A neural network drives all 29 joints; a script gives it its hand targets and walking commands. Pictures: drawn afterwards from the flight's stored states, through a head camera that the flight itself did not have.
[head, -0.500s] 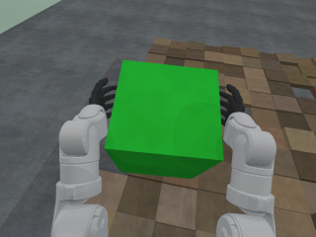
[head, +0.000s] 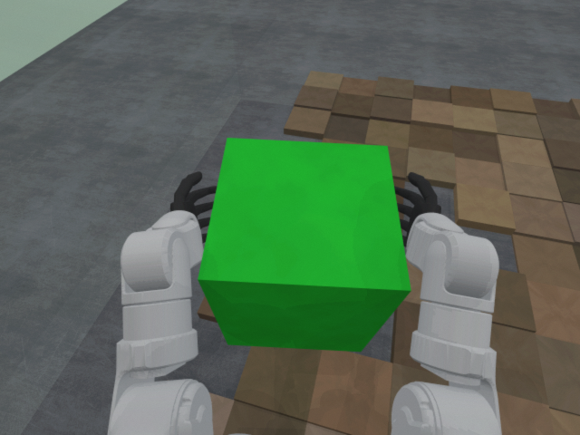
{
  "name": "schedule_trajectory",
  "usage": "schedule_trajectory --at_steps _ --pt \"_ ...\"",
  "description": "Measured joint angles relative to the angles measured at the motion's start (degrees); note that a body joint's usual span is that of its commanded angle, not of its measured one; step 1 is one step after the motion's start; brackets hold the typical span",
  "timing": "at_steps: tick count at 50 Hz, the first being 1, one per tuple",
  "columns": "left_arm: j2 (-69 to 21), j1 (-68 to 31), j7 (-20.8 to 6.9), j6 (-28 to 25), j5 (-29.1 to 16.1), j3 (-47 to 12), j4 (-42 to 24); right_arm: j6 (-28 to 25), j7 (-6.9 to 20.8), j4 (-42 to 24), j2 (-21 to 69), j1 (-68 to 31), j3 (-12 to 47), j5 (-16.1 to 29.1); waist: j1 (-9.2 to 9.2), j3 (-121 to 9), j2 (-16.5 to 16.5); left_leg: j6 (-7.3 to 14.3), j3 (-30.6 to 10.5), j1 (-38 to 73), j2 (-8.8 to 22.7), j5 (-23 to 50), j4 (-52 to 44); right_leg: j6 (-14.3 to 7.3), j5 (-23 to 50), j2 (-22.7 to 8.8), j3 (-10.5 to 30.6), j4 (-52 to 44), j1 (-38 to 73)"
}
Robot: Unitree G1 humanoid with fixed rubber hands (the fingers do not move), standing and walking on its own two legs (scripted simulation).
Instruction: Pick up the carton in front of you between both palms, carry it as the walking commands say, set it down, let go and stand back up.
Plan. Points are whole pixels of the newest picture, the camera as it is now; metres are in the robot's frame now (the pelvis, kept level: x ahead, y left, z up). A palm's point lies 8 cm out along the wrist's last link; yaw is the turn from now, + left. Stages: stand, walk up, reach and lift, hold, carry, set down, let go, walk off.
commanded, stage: carry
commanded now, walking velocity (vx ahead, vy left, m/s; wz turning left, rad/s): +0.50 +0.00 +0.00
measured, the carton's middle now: (300, 254) +0.34 +0.03 +0.06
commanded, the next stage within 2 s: none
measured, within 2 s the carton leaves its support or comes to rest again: neither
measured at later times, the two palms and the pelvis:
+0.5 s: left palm (276, 63) +0.72 +0.10 +0.15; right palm (437, 76) +0.69 -0.20 +0.15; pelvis +0.36 +0.00 +0.02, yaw -2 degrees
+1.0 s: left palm (307, 45) +1.02 +0.06 +0.06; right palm (420, 49) +1.03 -0.24 +0.05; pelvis +0.69 -0.09 -0.03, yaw -1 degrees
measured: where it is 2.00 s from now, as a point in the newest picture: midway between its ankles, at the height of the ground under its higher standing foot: (350, 181)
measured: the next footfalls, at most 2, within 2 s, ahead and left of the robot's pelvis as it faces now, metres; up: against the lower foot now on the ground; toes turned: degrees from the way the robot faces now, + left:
left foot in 0.28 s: +0.42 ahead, +0.08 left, +0.02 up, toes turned +3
right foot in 0.72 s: +0.66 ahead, -0.15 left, -0.03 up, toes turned -7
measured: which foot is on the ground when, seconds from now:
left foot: up 0.00-0.26, down 0.28-0.74, up 0.76-1.00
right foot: down 0.00-0.30, up 0.32-0.70, down 0.72-1.00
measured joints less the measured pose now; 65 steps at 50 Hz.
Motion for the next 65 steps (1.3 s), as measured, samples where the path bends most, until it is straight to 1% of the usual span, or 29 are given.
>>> schedule_trajectory --at_steps 2,7,10,12,13,14,15,17,19,21,24,26,29,32,35,36,38,40,43,47,51,53,56,58,59,60,62,63,65 --pt "0.0 1.2 0.0 -0.7 -0.6 0.2 1.0 -0.4 0.4 0.4 1.5 0.8 -0.9 -1.5 0.37 0.3 -0.5 -0.2 0.8 -5.6 0.6 1.9 -0.4 0.0 -1.7 0.1 0.4 -1.8 2.9" --pt "-0.2 2.5 -0.1 -3.8 -1.6 0.0 0.9 -3.4 1.2 -1.3 2.9 3.2 -0.9 -2.4 0.29 1.6 -0.5 -0.4 2.1 -15.8 2.5 8.5 -9.6 0.5 -5.8 0.6 1.4 -5.7 10.6" --pt "-0.3 2.8 -0.1 -5.4 -1.9 -0.8 0.1 -5.1 1.2 -3.1 2.5 4.7 0.0 -2.0 -0.23 1.8 -0.3 0.2 3.5 -17.8 2.4 13.8 -19.6 1.0 -8.9 1.0 2.1 -7.6 15.7" --pt "-0.3 3.1 -0.1 -6.0 -2.0 -1.2 -0.9 -5.7 1.1 -4.1 1.9 5.4 0.8 -1.3 -1.09 2.0 -0.2 1.0 5.6 -16.1 1.3 17.5 -29.2 1.6 -11.1 0.8 2.4 -8.0 19.3" --pt "-0.3 3.4 -0.1 -6.1 -2.1 -1.3 -1.6 -6.0 1.1 -4.4 1.6 5.5 1.3 -0.8 -1.96 2.3 -0.1 1.4 6.9 -14.2 0.3 19.4 -33.5 1.9 -12.1 0.6 2.4 -6.0 20.4" --pt "0.0 3.8 -0.1 -6.1 -2.3 -1.3 -2.6 -6.2 1.1 -4.4 1.5 5.4 1.9 -0.2 -3.13 2.8 -0.4 2.8 7.5 -11.9 -0.7 23.8 -35.9 2.2 -13.0 0.0 2.3 -1.3 20.3" --pt "0.7 4.0 -0.2 -6.1 -2.8 -1.2 -3.5 -6.7 0.7 -4.2 1.5 4.9 2.7 0.2 -4.39 3.4 -1.3 4.1 8.1 -11.2 -1.3 24.3 -34.3 2.9 -10.3 -1.3 2.7 7.4 17.7" --pt "1.6 4.1 -0.4 -6.0 -3.6 -0.8 -5.3 -6.9 -0.3 -4.2 1.0 3.6 3.9 1.4 -7.35 4.6 -1.4 4.9 8.0 -10.0 -1.8 19.2 -31.4 3.8 -9.5 0.3 7.5 29.9 8.4" --pt "1.3 3.9 -0.3 -5.5 -3.8 -0.5 -7.5 -6.5 -1.3 -5.6 0.0 3.3 4.9 3.4 -9.59 5.7 -0.8 4.6 7.3 -7.3 -2.2 15.9 -32.2 3.5 -9.4 1.4 9.7 43.1 0.0" --pt "0.4 3.6 0.1 -4.7 -3.3 0.0 -10.1 -5.9 -2.2 -7.3 -1.1 2.9 5.4 5.5 -10.84 6.3 -0.2 3.9 6.8 -4.1 -2.2 15.1 -34.8 3.1 -8.5 0.8 10.3 44.8 -6.8" --pt "-0.5 3.0 0.6 -3.6 -2.0 0.3 -12.7 -5.1 -2.6 -8.2 -2.3 1.3 5.3 7.2 -11.57 5.8 0.4 3.5 6.1 0.6 -1.5 13.3 -38.1 3.2 -9.7 -1.2 9.9 34.6 -13.3" --pt "-0.5 2.6 0.6 -2.7 -1.2 0.4 -13.2 -4.2 -2.6 -7.5 -2.5 0.0 5.1 7.5 -11.52 4.5 0.7 2.8 5.5 3.6 -0.9 11.6 -39.7 3.7 -8.0 -2.2 9.3 23.8 -14.8" --pt "-0.2 2.0 0.0 -1.0 -0.4 0.8 -12.0 -2.8 -2.4 -5.0 -2.2 -1.8 4.4 6.7 -10.48 1.7 0.5 1.2 5.0 7.9 -0.3 8.1 -40.5 4.2 5.0 -3.3 8.4 10.7 -14.5" --pt "0.5 1.5 -0.6 0.9 0.2 1.4 -9.8 -1.5 -1.8 -1.6 -1.6 -3.0 4.1 4.8 -9.03 -1.4 -0.5 -0.4 4.6 12.3 -0.4 3.0 -39.2 4.7 17.1 -4.1 7.7 -0.4 -11.0" --pt "1.2 0.1 -0.7 2.4 0.4 1.5 -5.7 0.0 -1.3 1.4 -1.3 -3.8 3.2 2.7 -6.89 -3.9 -1.4 -2.2 3.9 15.8 0.1 -4.5 -33.5 4.6 22.3 -4.4 4.9 -8.5 -4.9" --pt "1.4 -1.0 -0.8 2.6 0.5 1.4 -3.7 0.4 -1.1 2.2 -1.5 -4.1 2.7 2.2 -6.14 -4.6 -1.9 -2.5 3.5 15.7 0.4 -7.5 -28.5 4.7 19.7 -4.5 4.0 -8.8 -2.6" --pt "1.1 -2.2 -0.7 1.7 1.0 1.1 0.5 0.6 -1.2 4.7 -2.4 -4.7 1.8 1.5 -3.98 -5.8 -0.3 -2.0 1.1 10.8 2.0 -9.6 -14.2 3.3 5.0 -2.7 2.8 -2.2 -3.0" --pt "0.5 -2.0 -0.2 1.3 1.4 0.9 4.0 0.8 -1.5 6.9 -2.3 -3.9 0.5 0.7 -2.53 -5.6 0.1 -1.5 -0.8 4.2 1.5 -7.6 -1.8 0.9 1.5 -1.9 2.3 2.5 -3.7" --pt "-0.6 0.9 -0.2 0.4 1.3 1.4 5.3 0.5 -0.8 7.5 -0.3 -1.5 -1.2 -0.6 -1.83 -3.7 0.4 -0.7 0.2 -5.5 1.5 -2.4 5.9 1.1 -1.5 -1.4 2.2 3.0 -1.5" --pt "-1.5 3.6 -0.2 -3.2 0.2 1.9 3.9 -2.7 0.3 5.2 1.6 1.5 -1.2 -1.1 -1.95 -0.5 1.1 -0.1 1.2 -17.5 3.3 4.2 8.1 0.9 -4.3 -0.3 2.1 1.1 2.6" --pt "-1.6 5.6 -0.3 -7.0 -0.8 0.8 2.0 -6.7 0.8 2.2 2.0 4.8 0.2 -0.7 -1.98 1.0 1.0 0.4 2.2 -26.3 4.5 4.7 8.0 0.9 -8.2 0.6 2.8 -0.4 7.6" --pt "-1.7 6.6 -0.4 -8.1 -1.0 -0.1 0.9 -8.1 0.9 0.7 2.0 6.4 1.0 -0.4 -2.03 1.3 0.8 0.7 3.4 -27.6 4.3 5.1 1.8 1.5 -10.0 0.6 3.3 -2.2 11.0" --pt "-1.5 7.6 -0.4 -9.2 -1.4 -1.2 -1.1 -9.4 1.0 -1.4 1.6 7.9 2.3 0.3 -2.67 1.6 0.5 2.1 5.8 -24.3 2.3 9.4 -13.8 1.9 -12.0 0.3 3.7 -3.8 16.2" --pt "-0.8 8.5 -0.5 -9.4 -1.7 -1.5 -2.4 -10.3 1.1 -1.4 1.5 8.2 3.5 0.6 -4.65 2.4 -0.3 3.4 7.6 -18.2 -0.2 15.6 -23.6 2.2 -11.6 -0.9 3.2 3.3 16.7" --pt "-0.1 8.8 -0.8 -9.5 -2.0 -1.4 -2.9 -10.7 1.1 -0.9 1.7 7.7 4.1 0.6 -5.71 3.0 -1.3 4.0 8.3 -16.9 -0.7 16.4 -23.0 3.3 -7.7 -1.8 4.4 13.0 13.6" --pt "0.6 9.0 -1.0 -9.5 -2.2 -1.3 -3.2 -11.0 0.9 -0.2 1.8 7.1 4.6 0.5 -7.08 3.5 -1.4 4.4 8.4 -15.9 -0.9 15.2 -22.2 4.3 -6.4 -0.9 6.8 24.9 9.2" --pt "0.8 9.2 -1.2 -9.4 -2.2 -1.1 -3.6 -10.9 0.5 0.2 1.5 6.9 5.4 0.9 -9.29 4.3 -1.0 4.6 7.9 -12.6 -1.5 12.5 -23.4 4.5 -7.7 1.4 10.2 43.5 0.9" --pt "0.3 9.4 -1.2 -9.1 -2.0 -0.8 -4.0 -10.7 0.4 -0.1 1.1 7.2 5.7 1.6 -10.07 4.6 -0.8 4.4 7.5 -10.4 -1.6 11.8 -25.0 4.3 -8.2 1.7 10.6 47.6 -2.6" --pt "-1.1 9.7 -1.3 -8.6 -1.0 -0.4 -5.4 -10.3 0.1 -0.8 0.3 7.6 5.9 2.8 -11.04 4.7 -0.2 3.6 6.7 -6.1 -1.6 11.4 -29.2 3.9 -8.2 1.0 10.4 47.6 -8.6"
